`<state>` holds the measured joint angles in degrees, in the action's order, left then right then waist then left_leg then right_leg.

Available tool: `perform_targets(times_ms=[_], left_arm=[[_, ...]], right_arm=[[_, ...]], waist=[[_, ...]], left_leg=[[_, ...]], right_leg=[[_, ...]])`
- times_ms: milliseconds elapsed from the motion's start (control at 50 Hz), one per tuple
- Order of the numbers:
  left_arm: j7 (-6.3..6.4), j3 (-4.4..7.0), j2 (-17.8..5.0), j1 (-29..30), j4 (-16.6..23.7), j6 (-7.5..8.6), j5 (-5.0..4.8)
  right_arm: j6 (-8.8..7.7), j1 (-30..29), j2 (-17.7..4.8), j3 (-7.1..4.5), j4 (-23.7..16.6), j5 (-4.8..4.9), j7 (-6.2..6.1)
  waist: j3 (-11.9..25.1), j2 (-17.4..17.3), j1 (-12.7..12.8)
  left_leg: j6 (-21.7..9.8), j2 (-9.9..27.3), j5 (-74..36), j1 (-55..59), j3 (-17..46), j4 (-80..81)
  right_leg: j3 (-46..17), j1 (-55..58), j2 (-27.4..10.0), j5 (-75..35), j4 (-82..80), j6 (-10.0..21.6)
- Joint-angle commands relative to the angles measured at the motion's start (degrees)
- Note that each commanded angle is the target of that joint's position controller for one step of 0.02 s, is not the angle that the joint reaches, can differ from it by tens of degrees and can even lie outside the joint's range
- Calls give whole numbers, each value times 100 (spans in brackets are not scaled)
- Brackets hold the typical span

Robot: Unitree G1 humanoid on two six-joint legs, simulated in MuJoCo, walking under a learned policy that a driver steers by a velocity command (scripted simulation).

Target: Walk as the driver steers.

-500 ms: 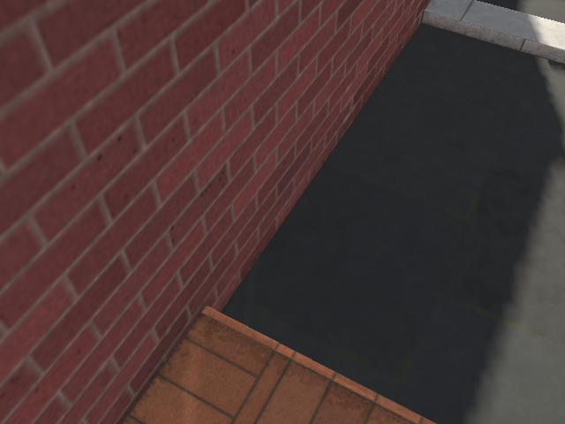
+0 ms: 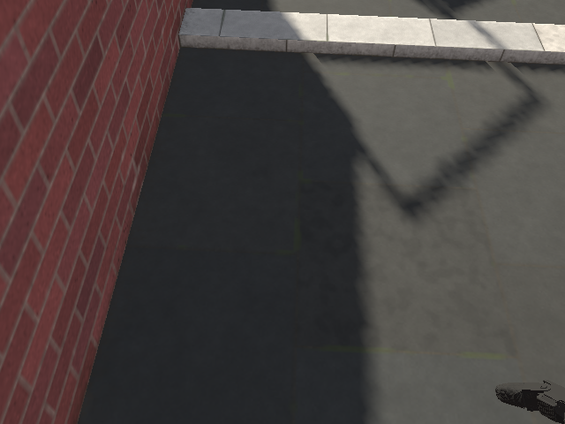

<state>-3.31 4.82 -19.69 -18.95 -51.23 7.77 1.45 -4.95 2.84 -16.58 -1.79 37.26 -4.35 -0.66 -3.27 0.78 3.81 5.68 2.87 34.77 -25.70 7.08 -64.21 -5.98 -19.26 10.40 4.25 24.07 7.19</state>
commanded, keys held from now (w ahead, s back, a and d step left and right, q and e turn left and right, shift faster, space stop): e+shift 0.38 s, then w+e+shift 0.14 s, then w+shift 0.08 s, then w+q+shift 0.40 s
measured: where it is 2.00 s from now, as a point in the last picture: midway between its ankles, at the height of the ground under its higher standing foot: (407, 234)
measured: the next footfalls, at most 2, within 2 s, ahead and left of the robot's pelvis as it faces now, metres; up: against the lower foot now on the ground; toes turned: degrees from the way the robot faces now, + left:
left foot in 0.24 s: +0.15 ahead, +0.17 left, +0.00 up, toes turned -21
right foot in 0.74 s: +0.19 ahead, -0.17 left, +0.00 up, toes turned -40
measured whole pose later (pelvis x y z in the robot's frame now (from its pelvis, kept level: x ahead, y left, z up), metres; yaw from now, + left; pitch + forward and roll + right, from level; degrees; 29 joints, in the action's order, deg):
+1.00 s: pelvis +0.25 -0.13 +0.00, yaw -28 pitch -1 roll -2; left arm -0.3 3.0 -15.9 -18.3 -51.0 5.1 1.7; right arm 0.5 18.1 -16.6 -3.6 48.3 -0.3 3.0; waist -0.8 -2.6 -1.0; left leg -3.6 6.4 -4.8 -33.5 2.9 -49.1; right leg 13.2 -1.8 3.0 18.5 20.9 3.9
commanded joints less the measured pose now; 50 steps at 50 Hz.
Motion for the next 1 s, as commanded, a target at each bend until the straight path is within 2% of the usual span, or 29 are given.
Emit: perform_targets(times_ms=[20, 40, 120, 180, 220, 240, 260, 280, 300, 340, 380, 420, 460, 540, 560, 600, 640, 700, 720, 740, 760, 780, 800, 820, 860, 880, 900, 940, 1000], left_arm=[[-173, 152, -967, 871, 988, 147, 49], [-184, 224, -1140, 966, 1109, 173, 76], [-82, 219, -1061, 460, 1472, 21, 60], [-124, 239, -1006, 298, 1652, -104, -7], [-177, 174, -900, 131, 1540, -214, -91], [-213, 70, -691, 74, 1527, -242, -86], [-237, -87, -334, -87, 1731, -289, -81], [-178, -232, -11, -403, 1798, -321, 100], [-105, -46, -632, -164, 1771, -327, 191], [78, 106, -977, -42, 1612, -373, 254], [4, 14, -746, 42, 1662, -342, 296], [-251, -11, -588, 106, 1691, -403, 246], [-398, -11, -538, 414, 1747, -428, 136], [-460, -140, -288, 1286, 1981, -353, 181], [-252, -7, -407, 2212, 2291, -774, -80], [-186, -110, -183, 1861, 2285, -970, -123], [-172, -143, -165, 1798, 2136, -1018, -153], [-20, -90, -312, 1315, 1787, -987, -21], [47, -49, -319, 476, 1419, -934, 28], [142, 110, -653, -857, 914, -861, 126], [222, 145, -1109, -1196, 879, -744, 169], [314, 133, -1160, -618, 1032, -696, 89], [347, 7, -808, -34, 973, -705, 51], [293, -31, -586, 223, 886, -661, 11], [263, -145, -178, 466, 916, -560, -48], [250, -136, -148, 562, 849, -476, -20], [212, -96, -224, 610, 759, -363, 52], [267, -31, -318, 555, 465, -149, 77], [389, -45, -213, 472, 242, -40, -1]], right_arm=[[151, 1232, -731, -132, -49, 110, -135], [217, 1182, -716, -92, -27, 220, -100], [163, 723, -638, -88, -222, 199, -9], [43, 732, -730, -141, -237, 283, -15], [-90, 746, -744, -180, -277, 421, 10], [-134, 874, -898, -225, -282, 468, -1], [-197, 1053, -1430, -372, -344, 503, -79], [-245, 951, -1587, -447, -383, 387, -57], [-263, 1058, -1369, -463, -404, 200, -109], [-239, 394, -914, -308, -510, 390, -103], [-159, 131, -759, -234, -755, 398, -119], [-157, 606, -801, -220, -751, 250, -148], [-171, 1210, -904, -203, -420, 208, -136], [-184, 2375, -999, -186, 221, 117, -24], [69, 1989, -1060, -289, 439, 426, 20], [157, 1900, -1154, -304, 505, 398, 40], [120, 2063, -1040, -262, 638, 323, 65], [195, 1929, -1224, -290, 919, 365, 23], [210, 1760, -1227, -270, 987, 450, 37], [178, 1636, -1049, -171, 903, 463, 105], [146, 1979, -272, 7, 654, 357, 236], [122, 1631, -534, -97, 460, 379, 145], [152, 1549, -768, -181, 468, 485, 137], [203, 1835, -638, -142, 669, 501, 150], [418, 2366, -455, -138, 1005, 382, 184], [527, 2420, -387, -144, 1059, 342, 226], [575, 2250, -422, -204, 984, 458, 273], [519, 1905, -373, -262, 925, 507, 350], [521, 1465, -231, -270, 858, 324, 459]], waist=[[770, -56, -927], [734, -36, -886], [488, 312, -395], [560, 455, -227], [619, 171, -284], [762, 105, -323], [1350, -382, -288], [1536, -1181, -212], [854, -501, -556], [489, -519, -298], [480, -582, -317], [380, -409, -697], [-23, -609, -1016], [-319, -435, -1456], [-820, -252, -1217], [-384, -878, -973], [-215, -1018, -850], [-43, -776, -270], [336, -450, 285], [1118, 265, 944], [1923, 1830, 786], [1543, 1250, 638], [895, 748, 296], [655, 583, -19], [353, 724, -310], [202, 665, -380], [-122, 419, -488], [-417, 261, -661], [-361, 118, -611]], left_leg=[[-14, -31, -746, 1076, -87, 986], [56, -129, -1003, 1249, -164, 1323], [105, -364, -1847, 1203, -143, 2102], [-3, -411, -1792, 961, -142, 2709], [-318, -400, -2721, 1181, -96, 3727], [-793, -97, -3731, 1642, 222, 4025], [-2015, 992, -5639, 2874, 1191, 4020], [-3361, 2283, -6680, 3959, 2394, 4435], [-3190, 2353, -6212, 3529, 2244, 4728], [-2387, 1700, -5317, 2566, 920, 4938], [-2231, 1241, -5588, 2136, 14, 5001], [-1953, 972, -3127, 2342, -483, 5396], [-1784, 1155, -1507, 2971, -344, 5716], [-1964, 1614, -1533, 3949, -351, 5745], [-1407, 1405, -3008, 2754, -931, 5613], [-1281, 1226, -3434, 2430, -1404, 5407], [-1341, 1271, -3127, 2121, -1468, 5554], [-1490, 1438, -4927, 2027, -1496, 5069], [-1444, 1216, -5721, 1584, -1752, 4033], [-1341, 764, -5195, 438, -1861, 2251], [-1201, -17, -237, -1277, -1503, 106], [-1310, -261, -847, -1758, -441, -542], [-1400, 50, -1515, -1700, -200, -283], [-1302, 304, -1741, -1345, -248, -16], [-1042, 512, -1916, -886, -348, 157], [-1036, 577, -2192, -779, -315, 119], [-1003, 545, -2687, -891, -198, 478], [-922, 531, -3692, -998, -140, 1238], [-926, 445, -4939, -1077, -468, 1899]], right_leg=[[-2063, -391, -1366, -1725, -1147, 1100], [-1971, -451, -1253, -1451, -1091, 949], [-2410, -181, -1144, 6, -735, 751], [-3061, 554, -1397, -548, -198, 844], [-3295, 785, -1388, -1074, 220, 726], [-3235, 628, -1224, -743, 466, 488], [-2599, -260, -760, 606, 1214, -87], [-1286, -1693, 6, 3167, 2181, -789], [-806, -2067, -280, 3546, 3276, -1044], [-301, -1728, -758, 2977, 4430, -1213], [117, -1422, -884, 2453, 5059, -1201], [74, -1656, -1213, 1402, 4785, -1080], [162, -2402, -1459, 1102, 4080, -1035], [358, -3493, -1821, 803, 2984, -886], [479, -2900, -1604, 647, 2587, -783], [776, -2099, -1397, 740, 2212, -660], [869, -1370, -1280, 1049, 1888, -508], [1096, -74, -994, 1521, 1302, -165], [1191, 1270, -853, 1236, 864, -26], [582, 3212, -1154, 1746, 699, 174], [-1646, 4561, -2923, 3850, -153, 324], [-2592, 3380, -3209, 3582, -845, 206], [-1768, 2752, -3015, 2723, -828, 73], [-1116, 2295, -2816, 1923, -928, 24], [-304, 1725, -2482, 1240, -1202, -24], [-34, 1526, -2494, 958, -1320, -13], [203, 1239, -2394, 853, -1508, -62], [686, 1076, -2259, 900, -1631, -198], [1095, 990, -2268, 1518, -1454, -94]])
